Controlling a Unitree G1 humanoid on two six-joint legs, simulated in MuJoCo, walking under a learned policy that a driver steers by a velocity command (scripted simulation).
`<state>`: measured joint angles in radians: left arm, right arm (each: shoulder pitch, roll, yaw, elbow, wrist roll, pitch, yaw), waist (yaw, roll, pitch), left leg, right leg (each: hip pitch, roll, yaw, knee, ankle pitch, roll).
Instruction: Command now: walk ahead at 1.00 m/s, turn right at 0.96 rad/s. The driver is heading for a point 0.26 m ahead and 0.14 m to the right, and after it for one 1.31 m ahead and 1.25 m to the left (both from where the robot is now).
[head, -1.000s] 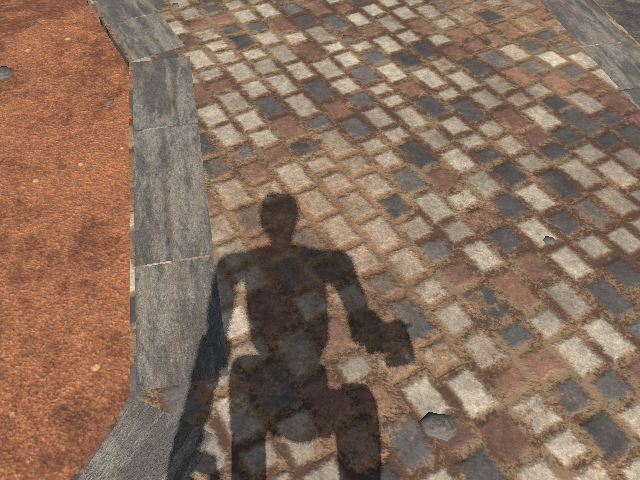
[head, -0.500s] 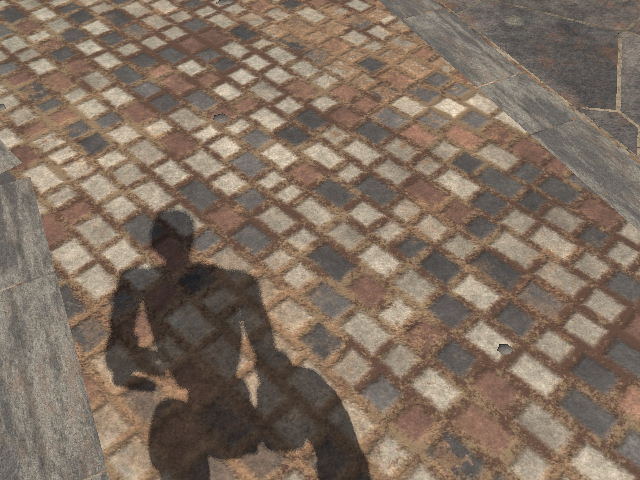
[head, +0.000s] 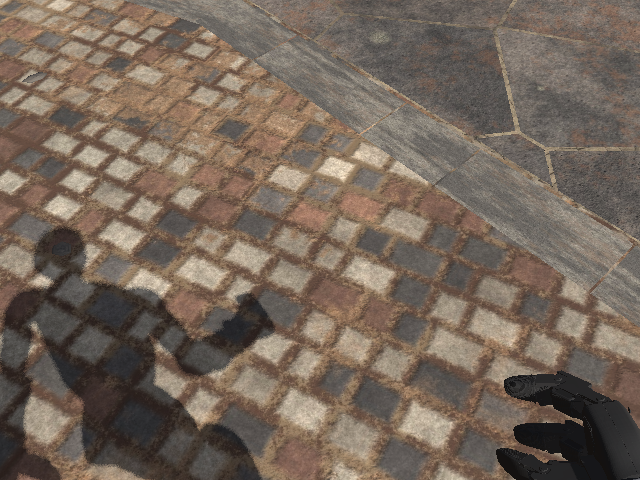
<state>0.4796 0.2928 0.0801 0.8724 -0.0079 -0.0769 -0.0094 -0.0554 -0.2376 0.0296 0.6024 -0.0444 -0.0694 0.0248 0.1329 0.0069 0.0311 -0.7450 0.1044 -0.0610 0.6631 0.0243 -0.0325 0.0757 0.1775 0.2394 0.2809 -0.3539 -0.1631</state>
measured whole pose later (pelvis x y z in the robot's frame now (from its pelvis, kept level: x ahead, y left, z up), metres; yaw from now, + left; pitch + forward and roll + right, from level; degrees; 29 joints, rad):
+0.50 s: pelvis +0.35 +0.02 -0.01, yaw +0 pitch +2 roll +2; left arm -0.10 0.25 -0.01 0.61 0.04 -0.08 0.00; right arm 0.44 -0.32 -0.07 0.78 0.03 -0.06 -0.02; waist -0.13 0.00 0.04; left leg -0.27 -0.07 -0.13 0.78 -0.53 -0.02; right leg -0.48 0.01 0.08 0.52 -0.07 -0.04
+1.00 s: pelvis +0.40 +0.06 +0.01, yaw +27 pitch +3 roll -3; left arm 0.07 0.33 0.10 0.74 0.01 0.00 0.03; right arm 0.23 -0.33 -0.08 0.56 0.00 0.03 -0.01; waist 0.00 -0.02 0.04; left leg -0.40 -0.02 -0.06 0.56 -0.22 0.05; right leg -0.58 -0.01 0.03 1.10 -0.40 0.04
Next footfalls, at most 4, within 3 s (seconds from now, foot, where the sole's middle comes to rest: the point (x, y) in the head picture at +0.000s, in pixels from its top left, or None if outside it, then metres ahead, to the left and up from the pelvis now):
0.08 left None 0.31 0.16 -0.77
0.46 right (429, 456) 0.51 -0.10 -0.77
0.84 left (289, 476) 0.44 0.18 -0.77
1.28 right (373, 419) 0.57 0.02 -0.77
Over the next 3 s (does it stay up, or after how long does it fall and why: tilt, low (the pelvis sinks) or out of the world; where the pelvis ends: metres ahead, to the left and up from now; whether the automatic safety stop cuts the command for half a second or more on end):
stays up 0.76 1.07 -0.01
